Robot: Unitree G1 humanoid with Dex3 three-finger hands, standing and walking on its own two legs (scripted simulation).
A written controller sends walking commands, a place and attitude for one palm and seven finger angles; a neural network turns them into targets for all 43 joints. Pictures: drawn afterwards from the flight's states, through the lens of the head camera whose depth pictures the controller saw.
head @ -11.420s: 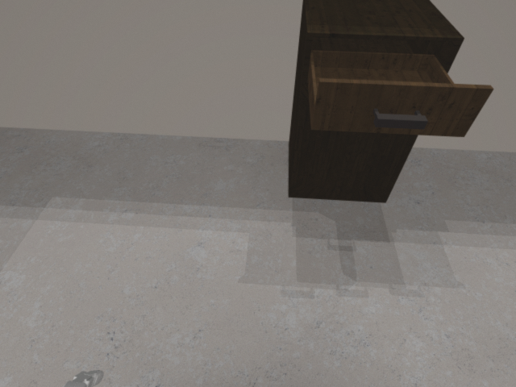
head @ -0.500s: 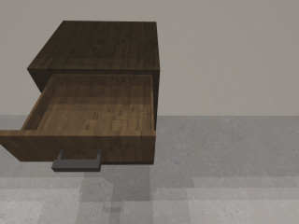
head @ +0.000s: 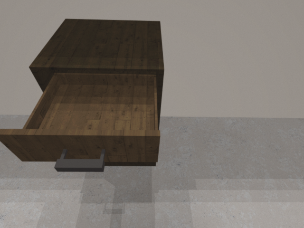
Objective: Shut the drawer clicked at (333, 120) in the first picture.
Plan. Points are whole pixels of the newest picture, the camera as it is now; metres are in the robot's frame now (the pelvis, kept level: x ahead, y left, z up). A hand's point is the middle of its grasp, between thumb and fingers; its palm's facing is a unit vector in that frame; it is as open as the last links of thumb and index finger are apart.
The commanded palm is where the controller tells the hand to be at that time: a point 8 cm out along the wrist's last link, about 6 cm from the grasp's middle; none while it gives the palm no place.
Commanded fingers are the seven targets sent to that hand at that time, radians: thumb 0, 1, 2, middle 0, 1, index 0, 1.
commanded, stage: look again from close up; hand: left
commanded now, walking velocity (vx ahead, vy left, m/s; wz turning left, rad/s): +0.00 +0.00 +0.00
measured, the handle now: (82, 158) +0.31 +0.23 -0.03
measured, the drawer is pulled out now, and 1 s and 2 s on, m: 0.30 0.29 0.29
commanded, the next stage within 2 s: raise the hand and make a fist in 0.22 s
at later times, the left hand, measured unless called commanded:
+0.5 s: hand (77, 222) +0.15 +0.20 -0.05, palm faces +0.26 -0.95 -0.17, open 7.0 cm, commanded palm +0.09 +0.21 -0.06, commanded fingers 0.00 0.90 0.90 -0.40 -0.52 -0.40 -0.52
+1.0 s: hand (94, 222) +0.14 +0.15 -0.02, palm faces +0.04 -1.00 -0.06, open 4.6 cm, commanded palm +0.10 +0.21 -0.01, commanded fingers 0.00 0.90 0.90 -0.90 -1.06 -0.90 -1.06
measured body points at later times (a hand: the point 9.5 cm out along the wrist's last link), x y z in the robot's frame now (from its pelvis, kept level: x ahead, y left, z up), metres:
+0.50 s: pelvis -0.01 +0.01 -0.02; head -0.01 +0.00 +0.43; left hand +0.13 +0.25 -0.04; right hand +0.07 -0.24 -0.14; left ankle -0.02 +0.13 -0.74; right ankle +0.00 -0.14 -0.74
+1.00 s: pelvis -0.04 -0.02 -0.09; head +0.01 -0.03 +0.36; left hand +0.13 +0.20 -0.01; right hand +0.19 -0.20 -0.16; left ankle -0.02 +0.13 -0.74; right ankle +0.00 -0.14 -0.74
